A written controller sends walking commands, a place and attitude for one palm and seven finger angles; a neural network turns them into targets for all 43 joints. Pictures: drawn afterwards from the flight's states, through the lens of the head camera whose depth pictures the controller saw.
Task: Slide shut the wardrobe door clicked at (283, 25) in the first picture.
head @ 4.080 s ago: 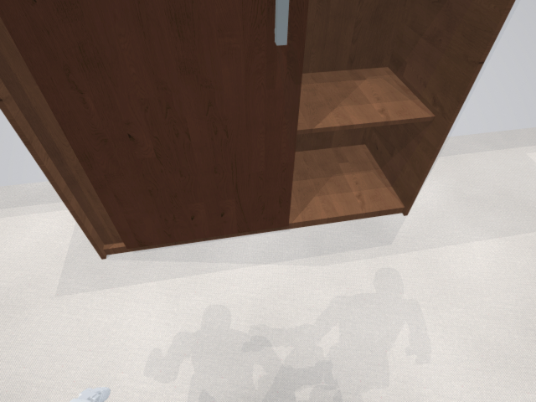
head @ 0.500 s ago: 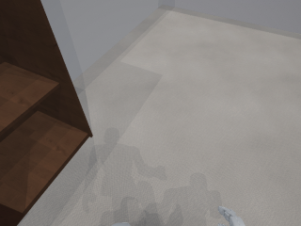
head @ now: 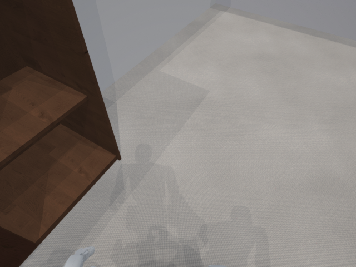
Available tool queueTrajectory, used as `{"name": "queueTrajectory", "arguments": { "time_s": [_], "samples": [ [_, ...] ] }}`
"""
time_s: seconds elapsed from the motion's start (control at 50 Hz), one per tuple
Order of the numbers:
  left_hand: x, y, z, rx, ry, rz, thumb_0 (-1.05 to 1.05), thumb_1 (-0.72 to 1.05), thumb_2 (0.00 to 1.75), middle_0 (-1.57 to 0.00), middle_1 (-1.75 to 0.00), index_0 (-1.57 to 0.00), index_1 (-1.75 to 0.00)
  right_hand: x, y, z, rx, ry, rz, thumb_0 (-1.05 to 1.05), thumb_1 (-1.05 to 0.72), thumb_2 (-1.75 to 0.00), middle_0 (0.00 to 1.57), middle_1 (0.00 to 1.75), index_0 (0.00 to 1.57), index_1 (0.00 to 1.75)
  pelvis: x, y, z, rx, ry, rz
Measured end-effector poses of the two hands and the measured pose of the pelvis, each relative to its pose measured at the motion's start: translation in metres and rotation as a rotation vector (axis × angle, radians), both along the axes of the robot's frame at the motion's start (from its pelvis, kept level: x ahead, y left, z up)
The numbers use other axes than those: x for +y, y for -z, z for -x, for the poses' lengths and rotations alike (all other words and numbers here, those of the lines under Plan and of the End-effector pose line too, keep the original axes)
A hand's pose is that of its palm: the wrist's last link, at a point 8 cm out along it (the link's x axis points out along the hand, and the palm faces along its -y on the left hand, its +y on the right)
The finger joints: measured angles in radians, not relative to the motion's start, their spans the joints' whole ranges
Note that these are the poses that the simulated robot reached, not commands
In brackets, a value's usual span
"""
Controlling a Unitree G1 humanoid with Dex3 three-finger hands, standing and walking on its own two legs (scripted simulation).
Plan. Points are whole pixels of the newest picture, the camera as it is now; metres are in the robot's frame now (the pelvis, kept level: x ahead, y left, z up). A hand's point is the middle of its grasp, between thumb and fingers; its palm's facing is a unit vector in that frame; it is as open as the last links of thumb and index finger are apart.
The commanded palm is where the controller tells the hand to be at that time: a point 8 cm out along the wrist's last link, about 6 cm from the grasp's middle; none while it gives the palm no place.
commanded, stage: turn to face it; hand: left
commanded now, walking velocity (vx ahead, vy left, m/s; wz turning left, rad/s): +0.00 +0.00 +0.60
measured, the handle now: out of the picture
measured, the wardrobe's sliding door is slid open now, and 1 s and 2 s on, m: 0.60 0.60 0.60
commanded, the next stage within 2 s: take the last steps up to it in 1.48 s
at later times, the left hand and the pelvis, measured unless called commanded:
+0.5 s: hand out of the picture -0.05 +0.16 -0.16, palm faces +0.36 -0.89 -0.28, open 7.4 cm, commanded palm none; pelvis -0.02 -0.04 +0.00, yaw +20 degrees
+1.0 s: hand out of the picture -0.06 +0.23 -0.15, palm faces +0.60 -0.75 -0.26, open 7.4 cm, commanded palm none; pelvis -0.03 -0.01 +0.00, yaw +37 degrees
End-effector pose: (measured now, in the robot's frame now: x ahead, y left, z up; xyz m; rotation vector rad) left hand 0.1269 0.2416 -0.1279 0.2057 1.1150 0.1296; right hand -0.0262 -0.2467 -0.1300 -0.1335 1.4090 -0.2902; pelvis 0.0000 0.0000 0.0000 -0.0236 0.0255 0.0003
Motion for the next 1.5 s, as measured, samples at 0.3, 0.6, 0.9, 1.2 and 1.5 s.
{"name": "queueTrajectory", "arguments": {
  "time_s": [0.3, 0.6, 0.9, 1.2, 1.5],
  "samples": [
    [-0.036, -0.03, 0.079, -0.026, -0.2, -0.084, 0.01, 0.9, 0.9, -0.2, -0.3, -0.21, -0.3, -0.059, 0.019, -0.089, -0.101, -0.233, -0.071, 0.0, -0.91, -0.9, 0.19, 0.3, 0.2, 0.3, -0.051, -0.002, 0.008, -0.035, -0.214, -0.074],
    [-0.03, 0.014, 0.26, 0.258, -0.539, 0.013, 0.01, 0.9, 0.9, -0.2, -0.3, -0.21, -0.3, 0.026, -0.002, -0.223, -0.244, -0.63, -0.024, 0.0, -0.91, -0.9, 0.19, 0.3, 0.19, 0.3, -0.022, 0.011, 0.022, -0.014, -0.425, -0.05],
    [0.018, 0.006, 0.25, 0.092, -0.661, -0.002, 0.01, 0.91, 0.9, -0.2, -0.3, -0.2, -0.3, 0.091, -0.013, -0.211, -0.25, -0.773, -0.061, 0.0, -0.9, -0.9, 0.2, 0.3, 0.2, 0.3, -0.001, 0.002, 0.031, -0.031, -0.587, -0.024],
    [-0.024, -0.028, 0.217, -0.073, -0.74, -0.11, 0.01, 0.9, 0.9, -0.2, -0.3, -0.21, -0.3, 0.031, 0.027, -0.204, -0.065, -0.814, -0.096, 0.0, -0.9, -0.9, 0.2, 0.3, 0.2, 0.3, -0.043, 0.007, 0.016, -0.037, -0.786, -0.069],
    [-0.104, 0.01, 0.353, 0.124, -0.994, 0.036, 0.01, 0.9, 0.9, -0.21, -0.3, -0.21, -0.3, 0.094, 0.003, -0.23, -0.143, -1.059, -0.057, 0.0, -0.91, -0.9, 0.19, 0.3, 0.19, 0.3, -0.042, 0.008, 0.05, -0.038, -0.932, -0.064]
  ]
}}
